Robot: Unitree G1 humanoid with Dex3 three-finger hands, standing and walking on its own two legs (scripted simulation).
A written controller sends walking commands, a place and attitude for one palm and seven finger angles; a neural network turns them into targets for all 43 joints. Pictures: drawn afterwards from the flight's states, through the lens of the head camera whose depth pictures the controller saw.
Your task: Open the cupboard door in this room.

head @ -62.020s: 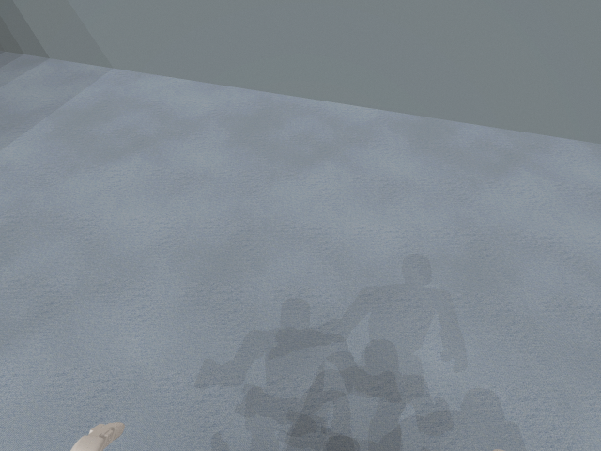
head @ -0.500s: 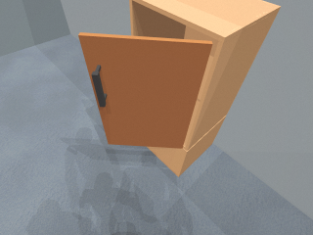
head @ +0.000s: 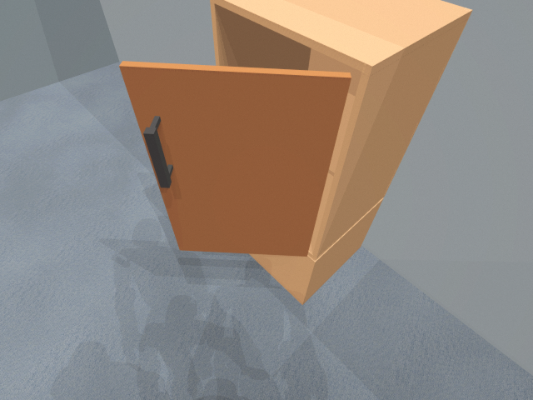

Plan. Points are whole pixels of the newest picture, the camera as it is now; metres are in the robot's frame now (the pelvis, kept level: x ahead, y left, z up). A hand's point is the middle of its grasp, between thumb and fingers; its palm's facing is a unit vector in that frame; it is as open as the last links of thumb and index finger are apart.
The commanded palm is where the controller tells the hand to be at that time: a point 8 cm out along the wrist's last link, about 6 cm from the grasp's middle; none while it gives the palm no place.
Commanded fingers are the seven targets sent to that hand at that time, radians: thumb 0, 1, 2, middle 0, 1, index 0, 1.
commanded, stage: come to a stop and stand still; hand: left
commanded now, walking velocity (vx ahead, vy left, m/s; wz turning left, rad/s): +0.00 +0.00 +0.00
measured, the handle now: (161, 153) +0.55 +0.25 +0.03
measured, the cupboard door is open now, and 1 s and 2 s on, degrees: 44 44 44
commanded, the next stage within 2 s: look again from close up in 0.04 s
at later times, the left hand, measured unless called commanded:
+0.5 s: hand out of the picture -0.02 +0.17 -0.17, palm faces +0.02 -0.97 -0.23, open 7.3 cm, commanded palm none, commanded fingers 0.00 0.90 0.90 -0.20 -0.30 -0.20 -0.30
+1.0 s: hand out of the picture -0.03 +0.16 -0.18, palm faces +0.07 -0.98 -0.17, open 7.3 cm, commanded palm none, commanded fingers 0.00 0.90 0.90 -0.20 -0.30 -0.20 -0.30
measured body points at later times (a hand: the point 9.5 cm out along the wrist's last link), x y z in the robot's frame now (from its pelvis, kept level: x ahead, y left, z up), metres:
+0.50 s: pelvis -0.03 -0.01 -0.01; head -0.03 -0.03 +0.44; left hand -0.02 +0.22 -0.16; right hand -0.01 -0.23 -0.17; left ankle -0.07 +0.10 -0.74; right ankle -0.03 -0.13 -0.74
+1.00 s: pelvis -0.01 -0.01 -0.01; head +0.01 -0.01 +0.44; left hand -0.03 +0.21 -0.17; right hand -0.04 -0.24 -0.17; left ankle -0.07 +0.10 -0.74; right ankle -0.03 -0.13 -0.74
